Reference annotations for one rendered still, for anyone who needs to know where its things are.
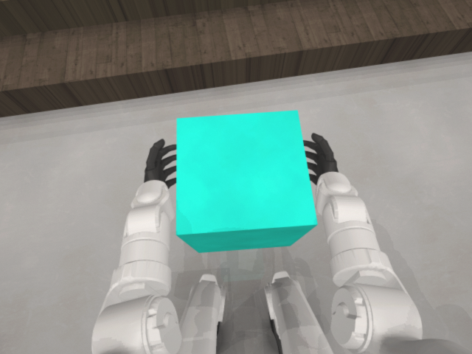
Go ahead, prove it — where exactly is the robot left hand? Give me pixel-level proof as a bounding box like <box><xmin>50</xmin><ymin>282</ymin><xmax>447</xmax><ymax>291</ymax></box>
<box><xmin>144</xmin><ymin>139</ymin><xmax>176</xmax><ymax>189</ymax></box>

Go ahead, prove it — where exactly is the robot right hand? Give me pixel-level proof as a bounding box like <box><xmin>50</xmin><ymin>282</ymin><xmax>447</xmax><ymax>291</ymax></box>
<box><xmin>303</xmin><ymin>133</ymin><xmax>339</xmax><ymax>185</ymax></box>

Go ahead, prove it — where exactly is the carton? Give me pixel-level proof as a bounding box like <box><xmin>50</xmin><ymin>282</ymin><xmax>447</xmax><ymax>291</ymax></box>
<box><xmin>176</xmin><ymin>110</ymin><xmax>318</xmax><ymax>253</ymax></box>

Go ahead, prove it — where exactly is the left robot forearm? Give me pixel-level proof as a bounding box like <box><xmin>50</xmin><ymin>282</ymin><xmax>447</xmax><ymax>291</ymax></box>
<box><xmin>91</xmin><ymin>180</ymin><xmax>175</xmax><ymax>354</ymax></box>

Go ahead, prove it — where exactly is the robot left upper arm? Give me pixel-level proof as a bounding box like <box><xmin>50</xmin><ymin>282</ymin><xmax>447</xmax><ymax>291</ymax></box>
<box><xmin>92</xmin><ymin>294</ymin><xmax>182</xmax><ymax>354</ymax></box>

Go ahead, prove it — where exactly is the left robot thigh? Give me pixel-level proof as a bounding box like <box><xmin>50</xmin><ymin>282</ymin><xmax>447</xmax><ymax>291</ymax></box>
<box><xmin>177</xmin><ymin>280</ymin><xmax>226</xmax><ymax>354</ymax></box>

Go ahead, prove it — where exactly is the robot right upper arm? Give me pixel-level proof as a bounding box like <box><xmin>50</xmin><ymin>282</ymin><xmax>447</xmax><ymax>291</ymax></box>
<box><xmin>330</xmin><ymin>282</ymin><xmax>472</xmax><ymax>354</ymax></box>

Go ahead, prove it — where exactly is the left robot shin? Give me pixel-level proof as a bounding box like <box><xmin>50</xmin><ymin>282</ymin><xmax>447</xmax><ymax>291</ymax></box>
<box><xmin>190</xmin><ymin>274</ymin><xmax>218</xmax><ymax>293</ymax></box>

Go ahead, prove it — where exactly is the right robot forearm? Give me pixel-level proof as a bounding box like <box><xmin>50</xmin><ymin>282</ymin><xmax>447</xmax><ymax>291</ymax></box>
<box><xmin>315</xmin><ymin>172</ymin><xmax>423</xmax><ymax>335</ymax></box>

